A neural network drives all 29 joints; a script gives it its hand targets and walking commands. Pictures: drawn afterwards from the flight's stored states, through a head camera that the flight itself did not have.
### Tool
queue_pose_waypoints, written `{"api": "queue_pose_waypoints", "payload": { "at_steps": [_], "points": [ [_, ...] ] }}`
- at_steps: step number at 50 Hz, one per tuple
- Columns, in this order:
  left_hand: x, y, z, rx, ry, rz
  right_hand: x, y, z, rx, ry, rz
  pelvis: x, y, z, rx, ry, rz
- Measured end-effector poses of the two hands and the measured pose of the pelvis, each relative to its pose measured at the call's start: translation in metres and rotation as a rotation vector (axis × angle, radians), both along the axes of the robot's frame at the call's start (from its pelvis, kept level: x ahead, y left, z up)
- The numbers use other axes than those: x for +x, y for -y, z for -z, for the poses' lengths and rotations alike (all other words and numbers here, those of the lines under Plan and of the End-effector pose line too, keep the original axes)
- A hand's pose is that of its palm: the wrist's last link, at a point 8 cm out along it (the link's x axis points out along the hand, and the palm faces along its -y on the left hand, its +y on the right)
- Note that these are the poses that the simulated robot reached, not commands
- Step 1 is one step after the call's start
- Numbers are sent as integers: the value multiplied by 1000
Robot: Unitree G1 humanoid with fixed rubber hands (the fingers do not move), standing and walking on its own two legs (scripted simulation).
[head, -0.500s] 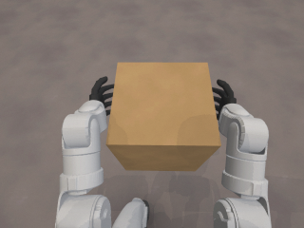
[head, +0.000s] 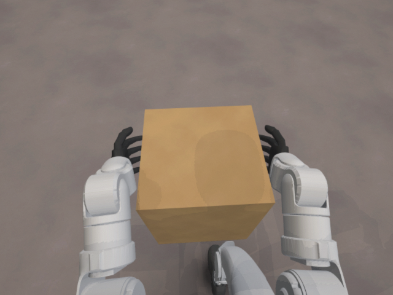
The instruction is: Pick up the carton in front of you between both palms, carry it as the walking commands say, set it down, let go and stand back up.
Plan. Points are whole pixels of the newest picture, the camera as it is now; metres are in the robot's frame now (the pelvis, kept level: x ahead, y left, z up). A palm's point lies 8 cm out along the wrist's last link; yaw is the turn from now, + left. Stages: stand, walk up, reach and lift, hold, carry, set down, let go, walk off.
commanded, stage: carry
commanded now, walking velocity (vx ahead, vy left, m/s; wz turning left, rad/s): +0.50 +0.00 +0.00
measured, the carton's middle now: (200, 180) +0.33 -0.03 -0.03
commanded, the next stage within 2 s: none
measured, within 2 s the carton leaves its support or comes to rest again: neither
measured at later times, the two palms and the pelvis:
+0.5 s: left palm (92, 43) +0.61 +0.18 +0.12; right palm (227, 39) +0.62 -0.12 +0.11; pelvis +0.34 +0.03 +0.01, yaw +1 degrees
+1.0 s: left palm out of the picture +0.90 +0.17 +0.10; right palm out of the picture +0.90 -0.13 +0.09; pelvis +0.64 +0.02 +0.00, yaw +1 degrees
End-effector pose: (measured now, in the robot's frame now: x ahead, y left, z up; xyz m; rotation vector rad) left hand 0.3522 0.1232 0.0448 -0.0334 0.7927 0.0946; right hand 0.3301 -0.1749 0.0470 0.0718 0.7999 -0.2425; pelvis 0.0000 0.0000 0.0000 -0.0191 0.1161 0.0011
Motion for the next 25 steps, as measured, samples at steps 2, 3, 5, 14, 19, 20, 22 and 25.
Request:
{"api": "queue_pose_waypoints", "payload": {
  "at_steps": [2,3,5,14,19,20,22,25],
  "points": [
    [28,0,-2,8,29,-14,34,0,0,6,28,-17,34,5,3,6,9,-7],
    [42,-1,-4,15,47,-25,52,-1,-1,8,47,-33,52,8,7,15,18,-16],
    [69,-6,-11,38,77,-44,88,-5,-5,7,76,-74,80,10,7,2,24,-20],
    [148,-41,-63,26,107,-171,201,-42,-57,10,107,-189,186,18,-27,65,6,-42],
    [198,-49,-85,12,145,-166,240,-49,-71,34,145,-146,252,2,-31,74,9,-37],
    [209,-50,-86,7,150,-158,247,-50,-71,36,150,-131,266,-2,-30,71,12,-36],
    [229,-53,-84,-4,156,-140,262,-52,-71,30,157,-110,294,-12,-26,61,21,-34],
    [262,-59,-74,-5,163,-103,288,-58,-66,13,164,-90,337,-27,-14,47,42,-20]
  ]
}}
